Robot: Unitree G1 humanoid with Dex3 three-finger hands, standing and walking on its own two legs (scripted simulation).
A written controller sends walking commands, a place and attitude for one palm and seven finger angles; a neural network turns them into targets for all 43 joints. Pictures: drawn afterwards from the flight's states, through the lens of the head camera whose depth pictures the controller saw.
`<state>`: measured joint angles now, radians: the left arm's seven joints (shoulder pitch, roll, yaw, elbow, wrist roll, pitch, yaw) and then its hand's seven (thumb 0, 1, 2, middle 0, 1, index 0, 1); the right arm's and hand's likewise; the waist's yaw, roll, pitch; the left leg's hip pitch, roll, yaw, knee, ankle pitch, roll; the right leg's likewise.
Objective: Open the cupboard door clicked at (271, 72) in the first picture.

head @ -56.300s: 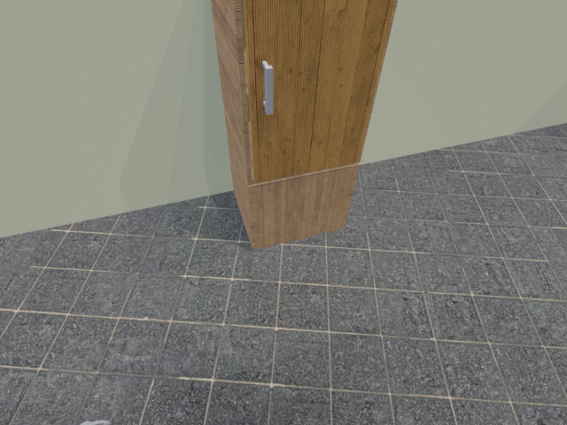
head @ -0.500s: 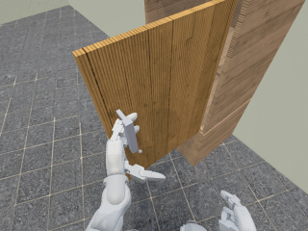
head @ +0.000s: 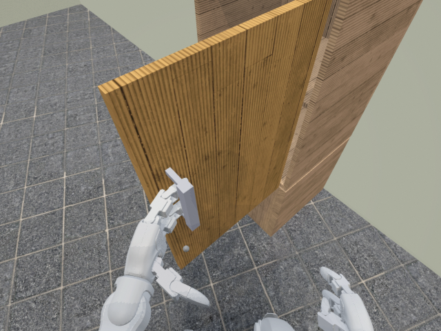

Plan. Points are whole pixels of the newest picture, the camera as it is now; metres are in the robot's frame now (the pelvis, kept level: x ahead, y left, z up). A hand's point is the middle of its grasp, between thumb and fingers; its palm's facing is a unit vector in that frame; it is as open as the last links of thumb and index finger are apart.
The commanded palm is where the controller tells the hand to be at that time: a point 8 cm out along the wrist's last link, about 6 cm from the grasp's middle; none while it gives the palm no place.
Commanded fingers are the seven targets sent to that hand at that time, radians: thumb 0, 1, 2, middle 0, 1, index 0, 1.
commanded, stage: slide the hand sideways off the handle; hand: left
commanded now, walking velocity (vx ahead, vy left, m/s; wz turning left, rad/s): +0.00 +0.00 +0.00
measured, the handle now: (182, 200) +0.32 +0.09 +0.07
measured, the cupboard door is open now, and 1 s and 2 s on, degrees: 91 89 89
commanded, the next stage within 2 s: draw the hand back to the body in 0.62 s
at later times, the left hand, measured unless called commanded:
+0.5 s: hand (146, 274) +0.20 +0.13 +0.06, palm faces -0.08 -1.00 -0.05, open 16.2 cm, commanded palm +0.17 +0.19 +0.07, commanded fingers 0.00 -0.50 0.30 -0.15 -0.30 -0.15 -0.30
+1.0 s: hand (110, 270) +0.20 +0.17 +0.09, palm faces -0.06 -0.99 -0.08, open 16.3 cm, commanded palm +0.16 +0.23 +0.11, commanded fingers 0.00 -0.50 0.30 -0.15 -0.30 -0.15 -0.30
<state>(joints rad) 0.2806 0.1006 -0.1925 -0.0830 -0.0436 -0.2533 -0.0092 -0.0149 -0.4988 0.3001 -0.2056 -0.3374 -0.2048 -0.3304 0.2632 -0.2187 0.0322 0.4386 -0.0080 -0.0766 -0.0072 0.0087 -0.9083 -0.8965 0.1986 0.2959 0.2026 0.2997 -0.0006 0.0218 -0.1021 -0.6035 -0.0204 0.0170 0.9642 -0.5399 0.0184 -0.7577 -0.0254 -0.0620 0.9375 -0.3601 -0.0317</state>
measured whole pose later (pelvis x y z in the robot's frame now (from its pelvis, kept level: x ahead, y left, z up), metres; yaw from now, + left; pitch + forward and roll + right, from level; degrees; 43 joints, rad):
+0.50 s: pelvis +0.01 -0.01 -0.01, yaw +1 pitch +12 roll -1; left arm 0.53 0.18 -0.02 -0.27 -0.17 -0.28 -0.18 -0.02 -0.50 0.30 -0.15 -0.31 -0.17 -0.31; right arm 0.27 -0.23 0.02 0.40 0.01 -0.12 -0.04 0.01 -0.91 -0.90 0.20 0.30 0.20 0.30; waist 0.02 0.04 -0.13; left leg -0.68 -0.01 -0.02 1.07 -0.60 0.01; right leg -0.82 -0.02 -0.10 1.02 -0.41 -0.04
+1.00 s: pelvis +0.00 +0.01 +0.00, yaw +1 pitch +9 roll -2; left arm 0.53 0.25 0.09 -0.33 -0.23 -0.19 -0.21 -0.02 -0.50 0.30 -0.15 -0.30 -0.16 -0.30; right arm 0.29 -0.23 0.05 0.42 0.04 -0.14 -0.06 0.01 -0.91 -0.90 0.20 0.30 0.20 0.30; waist 0.01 0.05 -0.13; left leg -0.61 -0.01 -0.02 1.02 -0.58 0.02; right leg -0.73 -0.02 -0.10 0.94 -0.38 -0.02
